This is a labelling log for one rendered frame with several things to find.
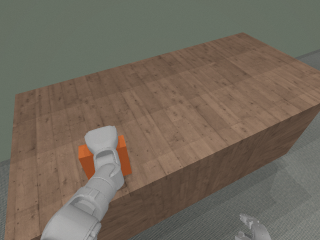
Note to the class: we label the left robot hand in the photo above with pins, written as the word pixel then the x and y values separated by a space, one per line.
pixel 103 137

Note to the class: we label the left robot forearm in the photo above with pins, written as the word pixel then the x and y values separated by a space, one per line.
pixel 95 196

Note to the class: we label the right robot hand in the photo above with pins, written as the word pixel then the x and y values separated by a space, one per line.
pixel 258 231

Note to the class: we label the left robot upper arm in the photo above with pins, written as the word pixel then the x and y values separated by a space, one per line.
pixel 73 223

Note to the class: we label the sponge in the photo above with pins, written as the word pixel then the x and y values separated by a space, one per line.
pixel 87 161

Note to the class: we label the table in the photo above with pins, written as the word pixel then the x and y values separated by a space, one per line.
pixel 194 121

